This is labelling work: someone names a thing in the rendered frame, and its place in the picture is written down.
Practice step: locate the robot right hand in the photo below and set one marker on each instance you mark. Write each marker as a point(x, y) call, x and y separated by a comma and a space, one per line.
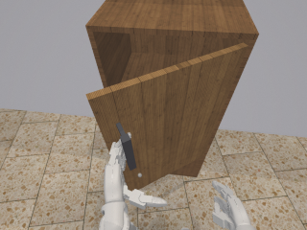
point(233, 212)

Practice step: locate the cupboard door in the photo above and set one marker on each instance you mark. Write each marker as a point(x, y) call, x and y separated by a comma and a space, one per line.
point(170, 113)

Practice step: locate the left robot forearm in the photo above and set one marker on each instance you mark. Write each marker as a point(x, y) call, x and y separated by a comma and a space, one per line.
point(115, 216)

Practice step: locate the handle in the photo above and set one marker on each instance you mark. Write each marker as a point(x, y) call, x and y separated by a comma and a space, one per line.
point(127, 147)

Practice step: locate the robot left hand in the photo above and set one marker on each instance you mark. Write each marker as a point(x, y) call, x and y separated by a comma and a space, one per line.
point(114, 188)

